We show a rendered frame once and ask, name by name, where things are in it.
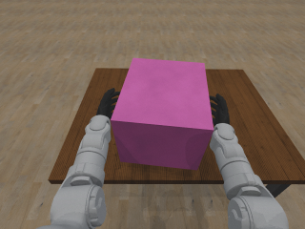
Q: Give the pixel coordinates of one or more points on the robot right forearm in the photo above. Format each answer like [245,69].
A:
[237,173]

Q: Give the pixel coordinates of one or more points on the right robot upper arm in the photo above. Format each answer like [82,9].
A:
[252,212]

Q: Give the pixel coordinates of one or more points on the table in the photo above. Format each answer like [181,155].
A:
[272,155]

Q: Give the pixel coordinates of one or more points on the right robot hand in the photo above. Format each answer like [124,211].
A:
[221,113]

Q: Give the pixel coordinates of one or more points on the carton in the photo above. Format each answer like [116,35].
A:
[163,114]

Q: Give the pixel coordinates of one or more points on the left robot hand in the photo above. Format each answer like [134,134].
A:
[105,107]

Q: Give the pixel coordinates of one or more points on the robot left forearm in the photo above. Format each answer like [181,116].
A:
[89,164]

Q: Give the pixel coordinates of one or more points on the left robot upper arm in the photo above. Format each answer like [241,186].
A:
[78,207]

